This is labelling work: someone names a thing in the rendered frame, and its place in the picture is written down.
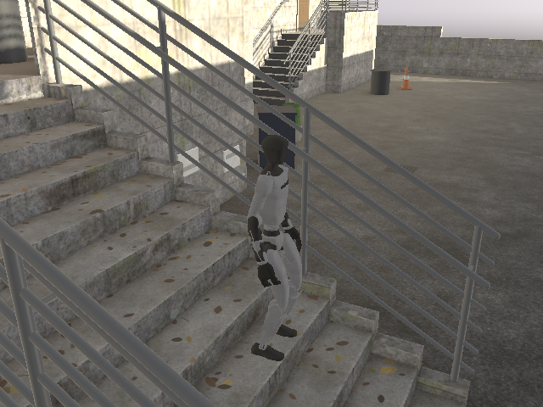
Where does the robot right upper arm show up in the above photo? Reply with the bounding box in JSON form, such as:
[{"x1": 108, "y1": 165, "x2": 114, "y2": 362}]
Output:
[{"x1": 247, "y1": 176, "x2": 274, "y2": 226}]

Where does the robot right hand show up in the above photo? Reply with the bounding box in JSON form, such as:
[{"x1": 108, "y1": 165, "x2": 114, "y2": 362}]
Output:
[{"x1": 257, "y1": 263, "x2": 281, "y2": 287}]

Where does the robot torso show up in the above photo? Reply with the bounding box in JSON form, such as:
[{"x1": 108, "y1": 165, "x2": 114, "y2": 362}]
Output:
[{"x1": 257, "y1": 165, "x2": 288, "y2": 251}]

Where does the right robot thigh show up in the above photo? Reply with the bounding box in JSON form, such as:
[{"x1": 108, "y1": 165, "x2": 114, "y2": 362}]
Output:
[{"x1": 265, "y1": 244, "x2": 289, "y2": 316}]

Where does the right robot forearm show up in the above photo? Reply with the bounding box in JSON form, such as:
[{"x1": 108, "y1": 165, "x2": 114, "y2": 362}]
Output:
[{"x1": 248, "y1": 216, "x2": 268, "y2": 265}]

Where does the left robot forearm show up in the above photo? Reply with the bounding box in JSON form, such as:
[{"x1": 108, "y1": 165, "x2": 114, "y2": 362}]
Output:
[{"x1": 281, "y1": 210, "x2": 293, "y2": 230}]

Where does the robot left hand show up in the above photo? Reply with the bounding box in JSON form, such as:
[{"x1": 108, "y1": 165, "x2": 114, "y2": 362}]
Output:
[{"x1": 284, "y1": 227, "x2": 302, "y2": 252}]

